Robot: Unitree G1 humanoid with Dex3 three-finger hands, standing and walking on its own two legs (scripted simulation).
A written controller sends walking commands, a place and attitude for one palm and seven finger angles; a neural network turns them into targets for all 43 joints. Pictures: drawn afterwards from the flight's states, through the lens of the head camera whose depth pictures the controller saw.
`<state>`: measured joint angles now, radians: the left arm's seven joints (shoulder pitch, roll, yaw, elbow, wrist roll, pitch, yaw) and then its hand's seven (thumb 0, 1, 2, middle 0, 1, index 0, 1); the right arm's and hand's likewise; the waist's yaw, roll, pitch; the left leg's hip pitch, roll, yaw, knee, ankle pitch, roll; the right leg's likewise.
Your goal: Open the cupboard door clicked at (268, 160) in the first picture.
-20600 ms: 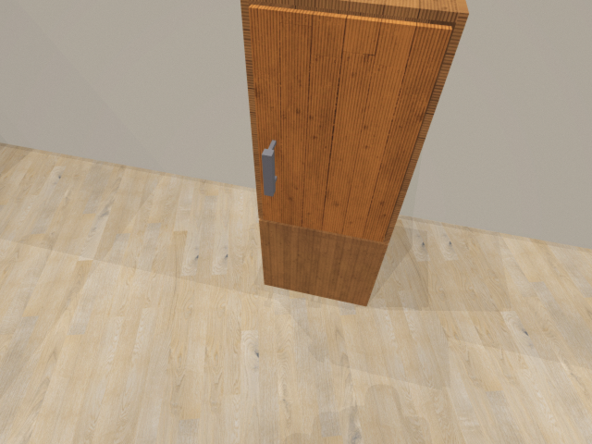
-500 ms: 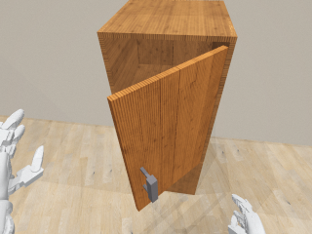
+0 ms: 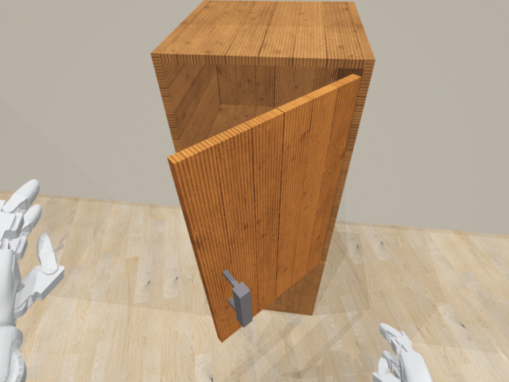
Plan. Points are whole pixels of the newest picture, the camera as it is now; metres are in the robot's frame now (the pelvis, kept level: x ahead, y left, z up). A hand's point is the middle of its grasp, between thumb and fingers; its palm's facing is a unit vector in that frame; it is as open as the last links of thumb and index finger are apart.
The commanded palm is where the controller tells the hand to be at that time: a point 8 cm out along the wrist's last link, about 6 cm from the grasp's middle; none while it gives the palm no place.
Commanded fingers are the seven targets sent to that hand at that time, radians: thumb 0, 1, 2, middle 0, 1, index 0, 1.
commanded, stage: step back with the hand held close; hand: left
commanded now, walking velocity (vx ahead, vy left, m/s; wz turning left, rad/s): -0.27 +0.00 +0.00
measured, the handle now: (236, 297) +0.31 +0.09 -0.11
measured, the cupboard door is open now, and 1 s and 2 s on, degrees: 47 47 47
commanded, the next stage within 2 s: stop stepping back and stand still in 1.22 s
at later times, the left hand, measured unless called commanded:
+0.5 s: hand (28, 303) +0.15 +0.28 +0.16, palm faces +0.44 -0.74 -0.50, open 7.4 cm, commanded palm +0.09 +0.31 +0.17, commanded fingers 0.00 0.90 0.90 -0.20 -0.30 -0.20 -0.30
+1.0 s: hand (15, 358) +0.09 +0.25 +0.16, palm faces +0.41 -0.79 -0.45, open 7.4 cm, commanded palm +0.02 +0.30 +0.17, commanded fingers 0.00 0.90 0.90 -0.20 -0.30 -0.20 -0.30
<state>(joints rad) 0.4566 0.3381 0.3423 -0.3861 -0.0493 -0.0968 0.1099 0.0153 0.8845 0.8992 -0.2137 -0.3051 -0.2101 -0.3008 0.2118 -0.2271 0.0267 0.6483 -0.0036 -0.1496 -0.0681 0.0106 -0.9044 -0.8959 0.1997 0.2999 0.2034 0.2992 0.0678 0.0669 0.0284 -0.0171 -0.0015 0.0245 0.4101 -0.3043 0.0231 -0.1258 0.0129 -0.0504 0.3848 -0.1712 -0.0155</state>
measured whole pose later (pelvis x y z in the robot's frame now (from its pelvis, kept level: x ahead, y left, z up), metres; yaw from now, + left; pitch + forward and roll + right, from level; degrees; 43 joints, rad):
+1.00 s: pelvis -0.12 +0.00 -0.01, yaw +0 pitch +1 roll -1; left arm 0.52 0.41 0.41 -0.50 -0.02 -0.22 0.16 0.01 0.89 0.90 -0.21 -0.30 -0.21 -0.30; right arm 0.19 -0.19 0.00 0.65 -0.01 -0.09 -0.06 0.01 -0.90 -0.90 0.20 0.30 0.21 0.30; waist -0.02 -0.02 0.01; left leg -0.43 0.00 0.00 0.68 -0.29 0.00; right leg -0.29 0.07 0.03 0.50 -0.23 -0.04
